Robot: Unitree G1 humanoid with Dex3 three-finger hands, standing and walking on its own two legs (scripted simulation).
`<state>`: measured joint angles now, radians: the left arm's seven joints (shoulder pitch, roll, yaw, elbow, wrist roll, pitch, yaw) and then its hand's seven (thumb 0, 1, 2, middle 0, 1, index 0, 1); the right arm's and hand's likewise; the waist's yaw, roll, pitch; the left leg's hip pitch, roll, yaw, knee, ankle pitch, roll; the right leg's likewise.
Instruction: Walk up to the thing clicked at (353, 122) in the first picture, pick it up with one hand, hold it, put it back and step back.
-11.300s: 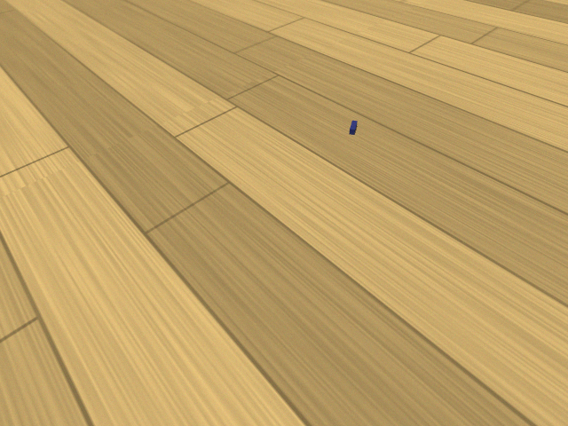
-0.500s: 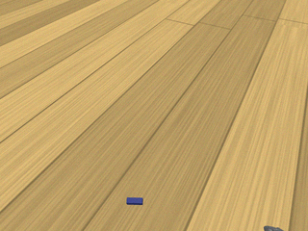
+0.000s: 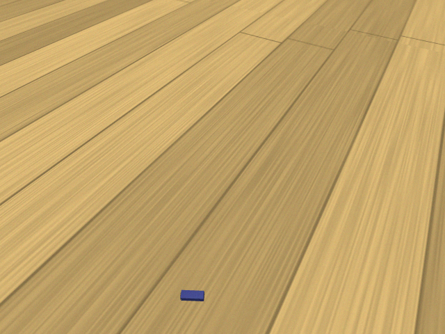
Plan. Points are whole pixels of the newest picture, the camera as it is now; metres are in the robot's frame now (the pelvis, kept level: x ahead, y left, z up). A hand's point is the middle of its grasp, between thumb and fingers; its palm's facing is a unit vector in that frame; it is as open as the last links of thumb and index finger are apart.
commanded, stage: walk up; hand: left
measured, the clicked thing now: (192, 295) +0.40 +0.16 -0.76
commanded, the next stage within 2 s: stand in 0.72 s
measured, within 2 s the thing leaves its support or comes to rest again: neither
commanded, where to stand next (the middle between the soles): +0.04 -0.01 m, yaw -3 degrees
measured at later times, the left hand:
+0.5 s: hand out of the picture +0.07 +0.26 -0.15, palm faces +0.00 -0.94 -0.35, open 7.4 cm
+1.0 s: hand out of the picture +0.07 +0.25 -0.15, palm faces -0.03 -0.94 -0.33, open 7.4 cm
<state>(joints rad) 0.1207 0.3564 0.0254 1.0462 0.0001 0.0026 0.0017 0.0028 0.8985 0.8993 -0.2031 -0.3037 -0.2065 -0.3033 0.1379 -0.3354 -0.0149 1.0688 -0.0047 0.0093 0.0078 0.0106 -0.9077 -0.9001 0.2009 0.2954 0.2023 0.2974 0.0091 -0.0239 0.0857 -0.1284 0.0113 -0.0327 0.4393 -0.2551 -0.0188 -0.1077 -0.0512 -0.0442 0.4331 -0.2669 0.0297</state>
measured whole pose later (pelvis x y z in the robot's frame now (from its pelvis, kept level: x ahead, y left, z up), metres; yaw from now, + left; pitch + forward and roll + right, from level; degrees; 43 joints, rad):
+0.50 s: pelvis +0.00 +0.01 +0.01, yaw +0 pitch -3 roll +0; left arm 0.10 0.35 0.02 1.13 0.01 0.00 -0.01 0.00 0.90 0.90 -0.20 -0.30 -0.21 -0.30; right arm 0.09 -0.34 -0.01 1.11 0.00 -0.01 0.00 0.01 -0.91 -0.90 0.20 0.30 0.20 0.30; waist 0.01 0.00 0.06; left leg -0.09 0.00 -0.02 0.33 -0.19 -0.01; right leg -0.07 -0.06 -0.03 0.32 -0.20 0.04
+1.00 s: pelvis -0.01 +0.00 +0.01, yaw -1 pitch -2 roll +0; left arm 0.12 0.34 0.01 1.12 0.01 -0.01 0.00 0.00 0.90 0.90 -0.20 -0.30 -0.21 -0.30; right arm 0.11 -0.35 0.00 1.12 -0.01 -0.01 0.01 0.01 -0.91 -0.90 0.20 0.30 0.20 0.30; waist 0.00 0.00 0.05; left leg -0.11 0.02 -0.02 0.32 -0.18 -0.02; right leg -0.09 -0.04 -0.04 0.31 -0.18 0.03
